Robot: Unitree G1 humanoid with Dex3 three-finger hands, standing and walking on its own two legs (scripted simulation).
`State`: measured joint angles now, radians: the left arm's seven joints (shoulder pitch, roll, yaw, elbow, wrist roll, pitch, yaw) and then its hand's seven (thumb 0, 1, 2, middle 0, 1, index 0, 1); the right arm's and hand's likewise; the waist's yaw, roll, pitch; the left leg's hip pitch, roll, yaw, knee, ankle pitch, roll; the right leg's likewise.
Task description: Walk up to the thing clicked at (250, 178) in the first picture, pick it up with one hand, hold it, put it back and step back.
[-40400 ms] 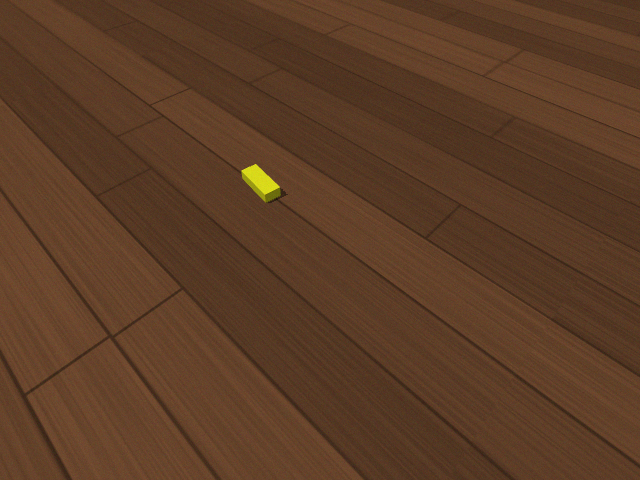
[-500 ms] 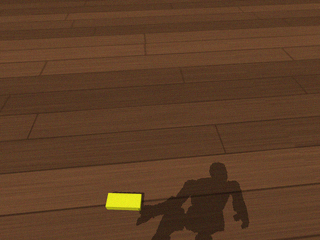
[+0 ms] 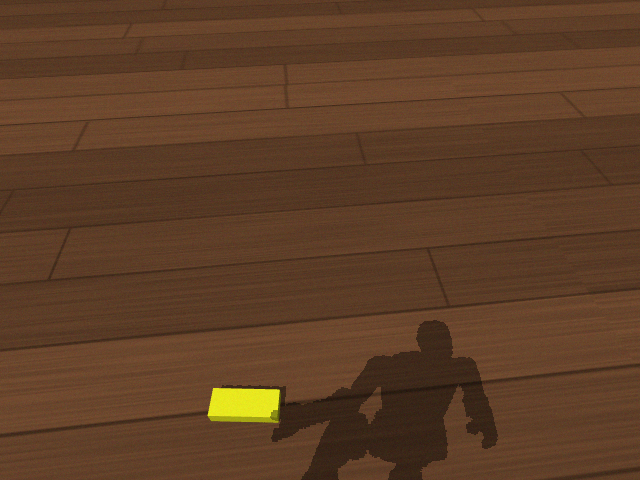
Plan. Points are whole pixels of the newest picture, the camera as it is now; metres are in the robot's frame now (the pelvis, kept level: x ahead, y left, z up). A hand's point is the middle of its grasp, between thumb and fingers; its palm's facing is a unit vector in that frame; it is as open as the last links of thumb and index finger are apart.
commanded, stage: stand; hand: left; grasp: from above
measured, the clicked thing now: (245, 405) +0.45 +0.25 -0.76
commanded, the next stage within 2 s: step back in 0.46 s
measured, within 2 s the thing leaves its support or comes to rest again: neither
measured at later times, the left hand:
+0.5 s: hand out of the picture +0.08 +0.25 -0.16, palm faces +0.01 -0.94 -0.34, open 7.4 cm
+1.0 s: hand out of the picture +0.05 +0.31 -0.18, palm faces -0.09 -0.93 -0.35, open 7.4 cm
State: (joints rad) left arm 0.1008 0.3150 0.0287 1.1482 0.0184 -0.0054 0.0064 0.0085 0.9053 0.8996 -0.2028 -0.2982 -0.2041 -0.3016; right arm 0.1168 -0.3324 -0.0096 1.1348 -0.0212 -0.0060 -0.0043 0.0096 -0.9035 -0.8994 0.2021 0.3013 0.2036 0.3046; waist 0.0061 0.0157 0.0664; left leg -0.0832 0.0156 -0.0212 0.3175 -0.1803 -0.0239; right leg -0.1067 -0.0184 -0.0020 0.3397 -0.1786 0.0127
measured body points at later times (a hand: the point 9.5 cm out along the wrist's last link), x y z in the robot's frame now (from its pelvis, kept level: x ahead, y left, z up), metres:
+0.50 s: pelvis +0.00 +0.00 +0.00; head +0.01 -0.01 +0.45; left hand +0.08 +0.30 -0.13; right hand +0.07 -0.30 -0.14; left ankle +0.00 +0.14 -0.75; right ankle +0.01 -0.13 -0.75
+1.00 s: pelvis -0.08 +0.06 -0.01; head +0.01 +0.08 +0.43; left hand +0.06 +0.36 -0.16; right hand -0.02 -0.26 -0.13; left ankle -0.06 +0.13 -0.75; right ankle -0.09 -0.08 -0.69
